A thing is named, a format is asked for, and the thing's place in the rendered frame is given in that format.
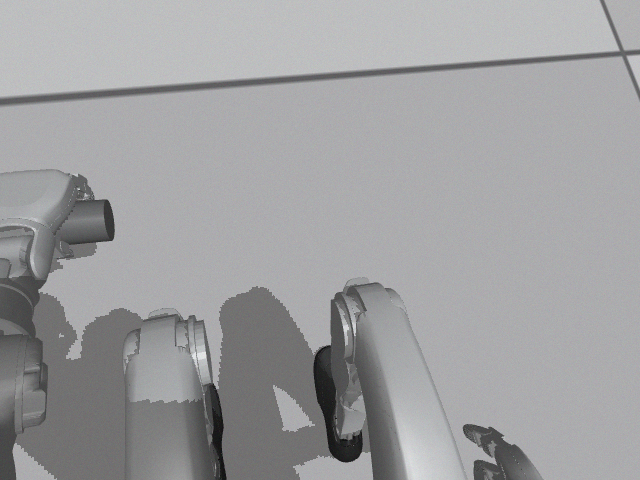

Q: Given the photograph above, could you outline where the left robot hand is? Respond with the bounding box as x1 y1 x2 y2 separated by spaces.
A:
0 169 95 259

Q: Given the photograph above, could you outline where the can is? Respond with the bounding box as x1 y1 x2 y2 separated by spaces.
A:
56 199 115 245

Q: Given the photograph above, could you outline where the right robot hand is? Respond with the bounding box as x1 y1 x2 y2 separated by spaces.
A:
463 424 543 480

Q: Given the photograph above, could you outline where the right robot foot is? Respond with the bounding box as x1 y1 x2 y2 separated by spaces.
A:
314 346 363 462

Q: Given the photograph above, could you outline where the left robot foot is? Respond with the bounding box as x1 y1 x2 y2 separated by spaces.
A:
209 384 226 480

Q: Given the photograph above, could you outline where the left robot arm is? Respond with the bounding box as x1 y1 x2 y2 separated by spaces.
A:
0 218 56 480

